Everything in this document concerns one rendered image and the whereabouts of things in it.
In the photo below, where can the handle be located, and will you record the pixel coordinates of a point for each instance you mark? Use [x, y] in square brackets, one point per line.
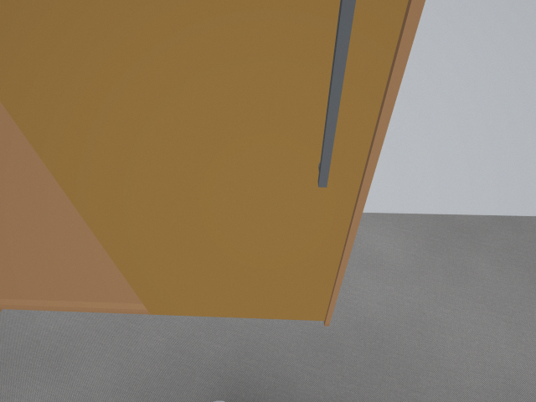
[345, 22]

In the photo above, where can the wardrobe door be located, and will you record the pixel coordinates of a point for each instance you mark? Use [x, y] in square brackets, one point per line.
[47, 251]
[188, 136]

